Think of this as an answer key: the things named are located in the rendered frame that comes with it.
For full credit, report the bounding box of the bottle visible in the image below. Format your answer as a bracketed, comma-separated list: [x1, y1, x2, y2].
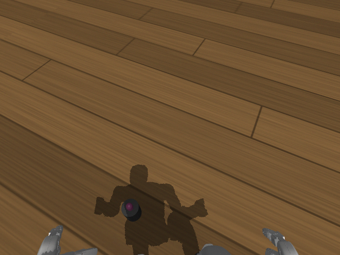
[121, 199, 142, 222]

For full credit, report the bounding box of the right robot hand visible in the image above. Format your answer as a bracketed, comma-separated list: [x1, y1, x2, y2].
[262, 228, 299, 255]

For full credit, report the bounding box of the left robot hand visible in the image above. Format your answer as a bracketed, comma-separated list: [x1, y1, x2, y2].
[37, 225, 98, 255]

